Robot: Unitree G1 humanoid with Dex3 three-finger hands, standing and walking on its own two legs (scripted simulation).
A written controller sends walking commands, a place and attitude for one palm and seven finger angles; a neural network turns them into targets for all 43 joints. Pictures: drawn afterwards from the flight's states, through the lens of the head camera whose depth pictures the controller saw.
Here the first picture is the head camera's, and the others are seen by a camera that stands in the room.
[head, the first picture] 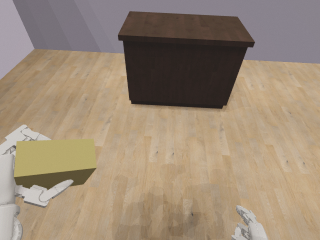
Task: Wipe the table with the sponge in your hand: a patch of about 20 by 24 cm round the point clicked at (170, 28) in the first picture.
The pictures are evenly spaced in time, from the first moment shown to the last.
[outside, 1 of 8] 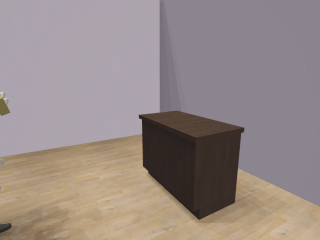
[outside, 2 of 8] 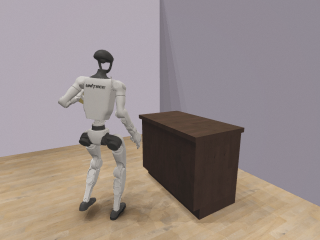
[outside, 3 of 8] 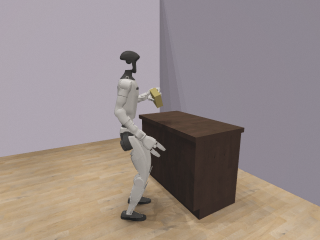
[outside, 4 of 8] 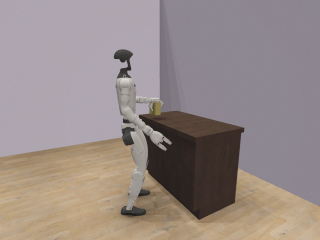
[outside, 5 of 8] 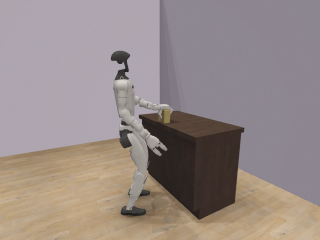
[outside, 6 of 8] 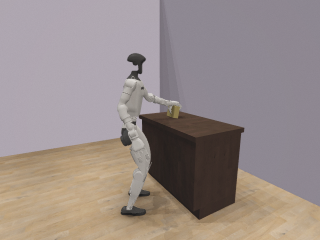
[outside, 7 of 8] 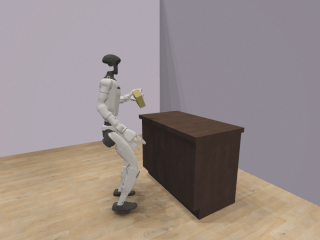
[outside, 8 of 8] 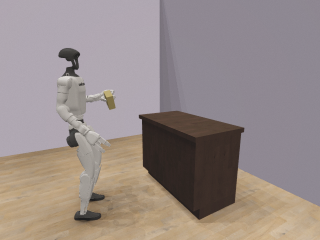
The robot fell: no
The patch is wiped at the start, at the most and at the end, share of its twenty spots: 0.00 1.00 1.00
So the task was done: yes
